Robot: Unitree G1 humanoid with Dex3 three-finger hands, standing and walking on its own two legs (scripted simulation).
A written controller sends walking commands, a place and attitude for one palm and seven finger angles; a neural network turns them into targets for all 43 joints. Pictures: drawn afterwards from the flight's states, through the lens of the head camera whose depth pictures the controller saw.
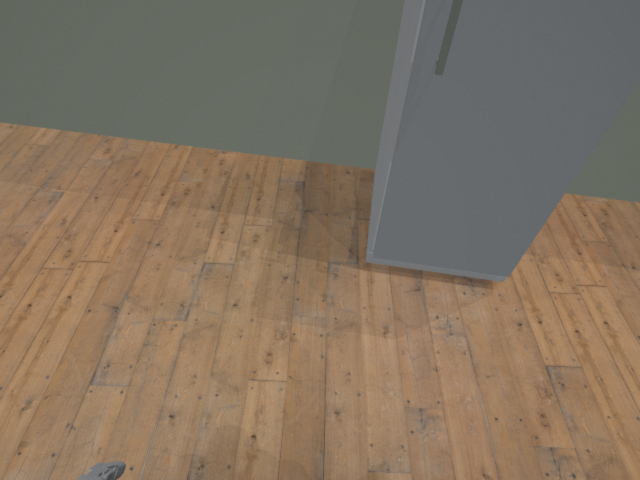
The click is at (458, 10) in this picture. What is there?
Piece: fridge door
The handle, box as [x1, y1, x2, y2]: [435, 0, 462, 74]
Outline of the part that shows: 462,0 453,0 439,57 436,61 435,74 442,74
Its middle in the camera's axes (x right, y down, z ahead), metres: +0.28 -0.47 +0.81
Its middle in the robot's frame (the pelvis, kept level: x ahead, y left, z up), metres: +0.96 -0.23 +0.19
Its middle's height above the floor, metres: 0.96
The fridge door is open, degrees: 0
